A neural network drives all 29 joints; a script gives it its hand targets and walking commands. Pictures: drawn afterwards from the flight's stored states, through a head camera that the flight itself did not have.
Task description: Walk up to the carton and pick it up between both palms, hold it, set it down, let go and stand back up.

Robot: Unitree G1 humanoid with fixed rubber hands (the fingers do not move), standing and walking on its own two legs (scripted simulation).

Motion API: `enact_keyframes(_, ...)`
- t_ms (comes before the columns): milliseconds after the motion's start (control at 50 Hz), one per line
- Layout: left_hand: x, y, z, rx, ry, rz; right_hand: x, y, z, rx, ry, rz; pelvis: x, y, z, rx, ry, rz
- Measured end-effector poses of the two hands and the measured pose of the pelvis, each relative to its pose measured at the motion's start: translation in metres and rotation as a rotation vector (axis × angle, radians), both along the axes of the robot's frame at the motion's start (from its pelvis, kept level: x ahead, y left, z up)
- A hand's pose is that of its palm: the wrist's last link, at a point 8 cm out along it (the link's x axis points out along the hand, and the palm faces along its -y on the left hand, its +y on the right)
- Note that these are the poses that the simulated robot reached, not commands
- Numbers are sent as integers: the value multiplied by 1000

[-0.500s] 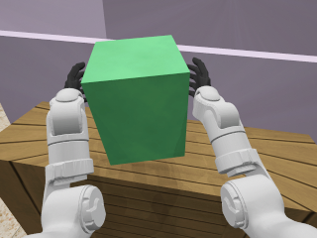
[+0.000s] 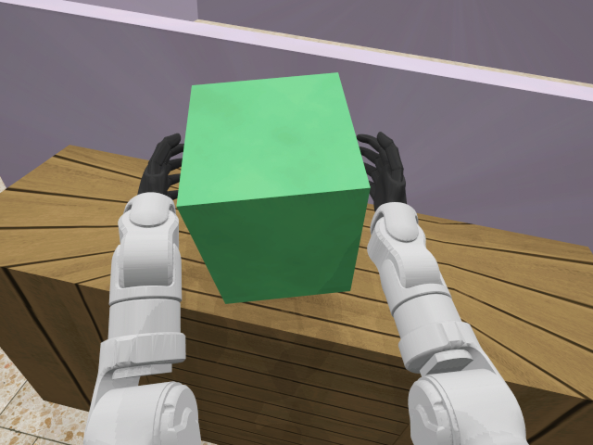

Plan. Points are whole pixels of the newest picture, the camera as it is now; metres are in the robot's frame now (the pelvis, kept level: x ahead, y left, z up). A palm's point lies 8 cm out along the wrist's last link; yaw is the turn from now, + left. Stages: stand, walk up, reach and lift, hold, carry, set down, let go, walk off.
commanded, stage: set down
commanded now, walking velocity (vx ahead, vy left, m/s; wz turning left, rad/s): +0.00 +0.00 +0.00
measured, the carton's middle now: (277, 196) +0.44 +0.00 +0.15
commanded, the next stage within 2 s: none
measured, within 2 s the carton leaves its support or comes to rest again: neither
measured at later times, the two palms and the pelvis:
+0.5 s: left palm (160, 186) +0.40 +0.15 +0.20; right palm (385, 189) +0.39 -0.14 +0.21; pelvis +0.00 +0.01 +0.00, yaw -2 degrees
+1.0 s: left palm (178, 191) +0.42 +0.13 +0.17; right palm (389, 193) +0.40 -0.16 +0.19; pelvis +0.01 +0.00 +0.00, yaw -3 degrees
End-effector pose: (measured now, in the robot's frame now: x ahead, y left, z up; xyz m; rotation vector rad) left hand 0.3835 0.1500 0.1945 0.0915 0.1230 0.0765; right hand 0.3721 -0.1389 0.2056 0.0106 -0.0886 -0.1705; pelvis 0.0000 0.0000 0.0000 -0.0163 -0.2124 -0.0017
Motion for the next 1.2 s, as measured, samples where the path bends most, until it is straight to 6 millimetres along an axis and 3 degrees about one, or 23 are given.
enact_keyframes(80,2,-6,-4,0,0,-12,-1,-6,-4,-2,-2,-12,0,4,0,-2,17,-8)
enact_keyframes(180,7,-10,7,5,-1,-18,1,-9,5,-2,-5,-24,-1,9,0,0,25,-24)
enact_keyframes(360,13,-3,19,-2,19,-20,10,-3,16,6,8,-15,-1,12,1,5,28,-32)
enact_keyframes(660,24,-13,-19,-16,70,-27,18,-13,-15,15,65,-28,5,6,2,6,61,-32)
enact_keyframes(960,39,-20,-21,-32,77,-42,28,-18,-14,25,83,-45,9,4,2,13,88,-51)
enact_keyframes(1200,48,-14,-37,-46,99,-40,36,-13,-32,35,120,-46,16,9,2,8,120,-52)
